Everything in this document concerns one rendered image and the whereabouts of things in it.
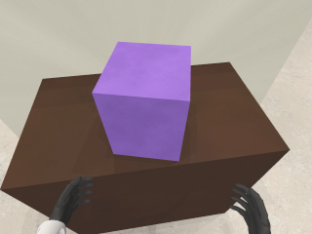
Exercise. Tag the pedestal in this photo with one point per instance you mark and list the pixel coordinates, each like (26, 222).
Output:
(228, 140)

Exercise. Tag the right robot hand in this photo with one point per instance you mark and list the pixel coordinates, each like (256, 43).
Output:
(255, 213)

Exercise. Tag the robot left forearm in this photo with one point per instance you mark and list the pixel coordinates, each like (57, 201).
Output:
(52, 227)

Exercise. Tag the carton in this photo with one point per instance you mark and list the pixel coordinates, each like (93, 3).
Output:
(143, 97)

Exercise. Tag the left robot hand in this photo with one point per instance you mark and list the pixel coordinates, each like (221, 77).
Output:
(68, 200)

